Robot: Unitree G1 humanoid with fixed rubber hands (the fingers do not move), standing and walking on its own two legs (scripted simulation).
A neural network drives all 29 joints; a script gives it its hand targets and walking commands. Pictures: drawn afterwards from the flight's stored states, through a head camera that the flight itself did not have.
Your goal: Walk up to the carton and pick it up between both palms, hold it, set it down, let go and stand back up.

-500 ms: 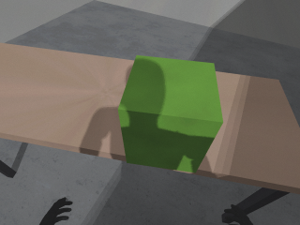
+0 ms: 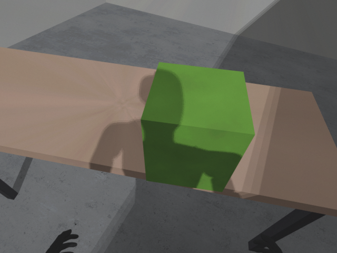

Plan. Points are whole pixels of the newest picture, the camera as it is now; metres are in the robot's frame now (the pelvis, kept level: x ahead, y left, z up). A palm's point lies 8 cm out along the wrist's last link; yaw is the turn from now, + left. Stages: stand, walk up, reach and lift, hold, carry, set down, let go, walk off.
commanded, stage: stand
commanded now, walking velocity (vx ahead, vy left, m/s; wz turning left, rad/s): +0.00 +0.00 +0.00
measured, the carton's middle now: (191, 129) +0.40 -0.05 +0.07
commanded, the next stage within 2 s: walk up in 0.74 s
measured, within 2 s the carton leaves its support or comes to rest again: neither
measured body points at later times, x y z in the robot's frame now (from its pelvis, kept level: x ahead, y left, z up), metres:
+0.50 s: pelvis +0.00 +0.01 +0.01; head +0.01 +0.02 +0.46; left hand +0.11 +0.29 -0.11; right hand +0.11 -0.26 -0.11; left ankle +0.01 +0.10 -0.72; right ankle +0.02 -0.13 -0.72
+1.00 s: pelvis -0.01 +0.00 +0.01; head +0.01 +0.01 +0.46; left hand +0.10 +0.28 -0.11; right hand +0.11 -0.27 -0.11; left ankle +0.01 +0.10 -0.72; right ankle +0.02 -0.13 -0.72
